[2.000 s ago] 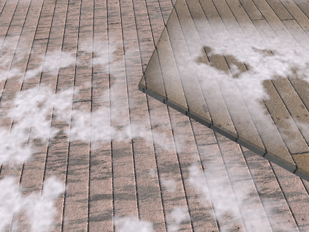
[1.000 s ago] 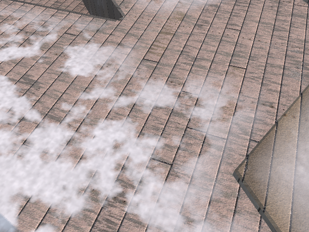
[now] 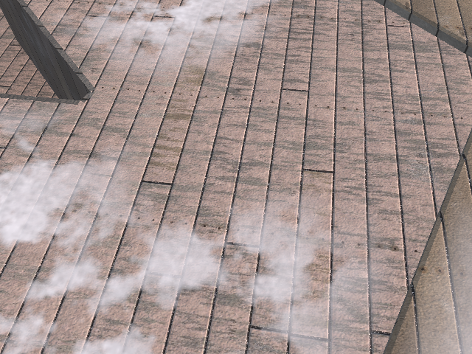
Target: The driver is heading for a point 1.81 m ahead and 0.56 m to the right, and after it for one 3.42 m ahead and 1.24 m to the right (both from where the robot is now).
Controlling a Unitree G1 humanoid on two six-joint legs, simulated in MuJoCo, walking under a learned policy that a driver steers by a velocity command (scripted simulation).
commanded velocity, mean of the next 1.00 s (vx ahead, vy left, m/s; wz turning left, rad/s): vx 0.19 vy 0.00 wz -0.49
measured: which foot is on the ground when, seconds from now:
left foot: up 0.00-0.18, down 0.20-0.62, up 0.64-1.00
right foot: down 0.00-0.20, up 0.22-0.62, down 0.64-1.00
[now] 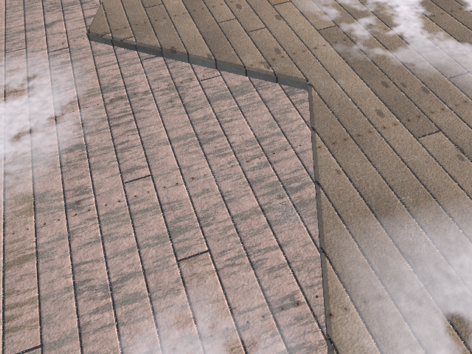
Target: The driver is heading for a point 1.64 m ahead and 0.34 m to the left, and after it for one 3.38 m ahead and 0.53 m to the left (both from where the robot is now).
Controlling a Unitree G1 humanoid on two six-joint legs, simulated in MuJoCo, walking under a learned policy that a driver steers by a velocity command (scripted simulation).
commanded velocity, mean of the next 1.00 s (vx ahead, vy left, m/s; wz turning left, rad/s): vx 0.10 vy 0.00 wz -0.04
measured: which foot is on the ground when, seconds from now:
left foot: up 0.00-0.12, down 0.14-1.00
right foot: down 0.00-0.16, up 0.18-0.44, down 0.46-1.00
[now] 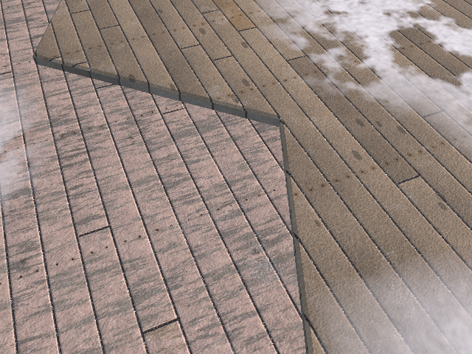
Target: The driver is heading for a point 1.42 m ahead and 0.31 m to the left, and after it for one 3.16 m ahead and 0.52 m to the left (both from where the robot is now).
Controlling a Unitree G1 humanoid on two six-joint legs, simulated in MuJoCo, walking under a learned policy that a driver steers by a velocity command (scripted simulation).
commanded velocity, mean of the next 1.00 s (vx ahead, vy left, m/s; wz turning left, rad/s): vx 0.16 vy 0.00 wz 0.00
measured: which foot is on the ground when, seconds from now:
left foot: down 0.00-0.80, up 0.82-1.00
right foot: down 0.00-0.56, up 0.58-0.78, down 0.80-1.00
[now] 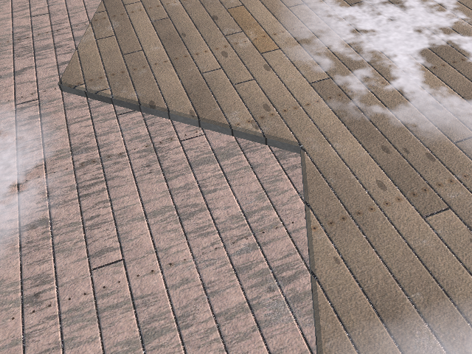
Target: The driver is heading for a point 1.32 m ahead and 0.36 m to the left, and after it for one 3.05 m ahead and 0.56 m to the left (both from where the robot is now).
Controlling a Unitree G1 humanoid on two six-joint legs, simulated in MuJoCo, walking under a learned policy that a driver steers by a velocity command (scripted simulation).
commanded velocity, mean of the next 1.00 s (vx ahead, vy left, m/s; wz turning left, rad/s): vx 0.21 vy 0.00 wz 0.00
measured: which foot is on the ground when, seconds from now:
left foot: up 0.00-0.28, down 0.30-1.00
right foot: down 0.00-0.32, up 0.34-0.60, down 0.62-1.00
